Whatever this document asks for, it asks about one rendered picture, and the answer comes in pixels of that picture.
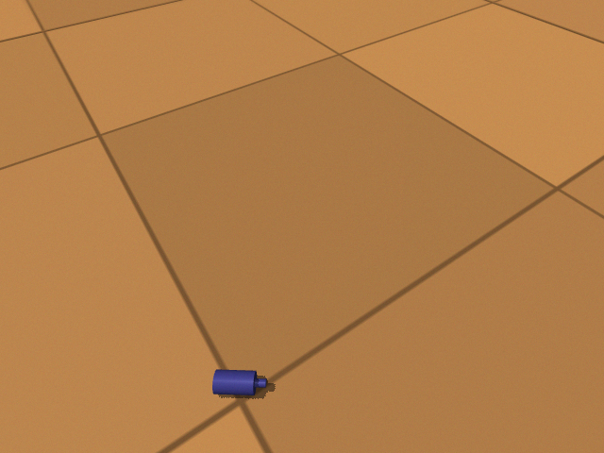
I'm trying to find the bottle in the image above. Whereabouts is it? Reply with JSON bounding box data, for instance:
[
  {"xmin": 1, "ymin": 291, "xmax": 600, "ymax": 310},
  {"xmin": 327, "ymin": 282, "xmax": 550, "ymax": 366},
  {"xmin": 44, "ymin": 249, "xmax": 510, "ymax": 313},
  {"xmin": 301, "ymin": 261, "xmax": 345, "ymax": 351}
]
[{"xmin": 212, "ymin": 369, "xmax": 267, "ymax": 395}]

